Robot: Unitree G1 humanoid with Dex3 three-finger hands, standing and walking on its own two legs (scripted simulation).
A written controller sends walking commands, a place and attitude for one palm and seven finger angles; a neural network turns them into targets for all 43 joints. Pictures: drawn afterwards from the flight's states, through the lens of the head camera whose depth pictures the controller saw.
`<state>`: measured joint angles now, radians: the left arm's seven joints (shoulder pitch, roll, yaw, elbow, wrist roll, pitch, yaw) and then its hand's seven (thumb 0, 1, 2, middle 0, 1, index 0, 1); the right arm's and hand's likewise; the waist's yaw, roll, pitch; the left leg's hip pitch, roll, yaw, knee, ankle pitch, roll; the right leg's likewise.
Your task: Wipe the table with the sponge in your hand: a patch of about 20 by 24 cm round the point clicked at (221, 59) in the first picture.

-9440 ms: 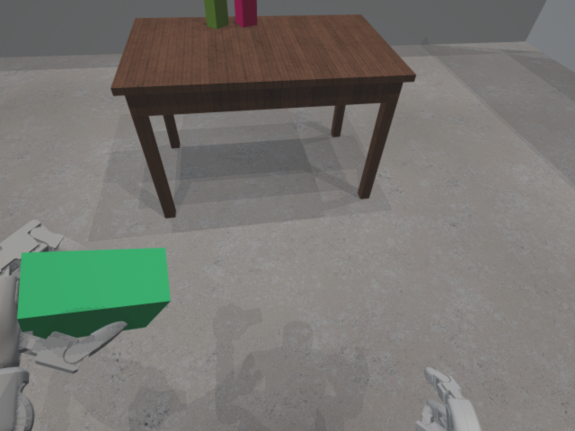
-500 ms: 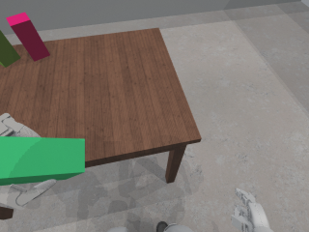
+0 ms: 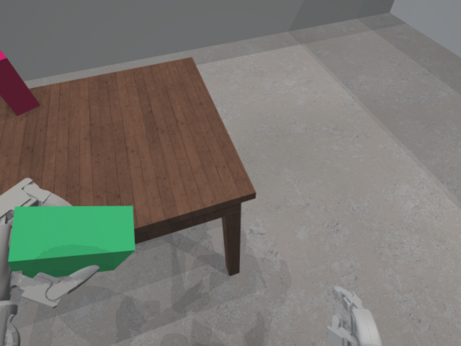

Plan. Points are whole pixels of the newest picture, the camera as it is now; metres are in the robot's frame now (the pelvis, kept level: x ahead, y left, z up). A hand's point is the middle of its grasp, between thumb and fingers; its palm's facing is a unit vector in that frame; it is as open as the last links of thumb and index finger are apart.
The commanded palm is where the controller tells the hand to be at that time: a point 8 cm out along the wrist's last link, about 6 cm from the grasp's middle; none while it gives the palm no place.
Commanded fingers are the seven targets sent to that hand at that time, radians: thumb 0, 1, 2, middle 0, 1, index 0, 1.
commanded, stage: come to a stop and stand still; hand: left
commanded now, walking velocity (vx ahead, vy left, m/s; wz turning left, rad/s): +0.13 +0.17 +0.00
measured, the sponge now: (90, 243) +0.23 +0.19 +0.13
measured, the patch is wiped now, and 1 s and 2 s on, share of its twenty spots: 0.00 0.00 0.00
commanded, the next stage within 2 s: look again from close up in 1.28 s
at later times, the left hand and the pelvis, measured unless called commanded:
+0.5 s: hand (24, 250) +0.21 +0.25 +0.15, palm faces +0.44 -0.80 -0.40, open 10.1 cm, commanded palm +0.15 +0.29 +0.17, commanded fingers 0.00 0.10 1.30 -1.20 -1.60 -1.20 -1.60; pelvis +0.00 +0.01 -0.01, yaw +2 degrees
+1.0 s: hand (12, 250) +0.21 +0.28 +0.14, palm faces +0.38 -0.83 -0.41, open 10.1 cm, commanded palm +0.16 +0.31 +0.17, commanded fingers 0.00 0.10 1.30 -1.20 -1.60 -1.20 -1.60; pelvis +0.01 +0.03 +0.00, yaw +2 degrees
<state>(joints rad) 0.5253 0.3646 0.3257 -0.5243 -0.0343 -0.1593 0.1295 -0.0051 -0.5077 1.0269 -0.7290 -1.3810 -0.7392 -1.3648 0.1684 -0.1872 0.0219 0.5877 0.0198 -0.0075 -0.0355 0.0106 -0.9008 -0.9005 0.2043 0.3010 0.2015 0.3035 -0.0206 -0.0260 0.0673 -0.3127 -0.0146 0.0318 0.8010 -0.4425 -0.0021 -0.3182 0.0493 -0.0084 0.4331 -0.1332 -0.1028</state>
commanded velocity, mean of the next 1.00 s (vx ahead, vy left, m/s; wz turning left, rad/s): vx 0.03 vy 0.00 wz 0.00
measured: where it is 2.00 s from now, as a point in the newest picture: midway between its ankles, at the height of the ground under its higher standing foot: outside the picture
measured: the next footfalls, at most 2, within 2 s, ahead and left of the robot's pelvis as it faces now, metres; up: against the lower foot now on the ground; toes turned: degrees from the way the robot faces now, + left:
left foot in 0.16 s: -0.01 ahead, +0.12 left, +0.00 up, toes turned +3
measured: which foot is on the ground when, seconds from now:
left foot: up 0.00-0.14, down 0.16-1.00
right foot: down 0.00-1.00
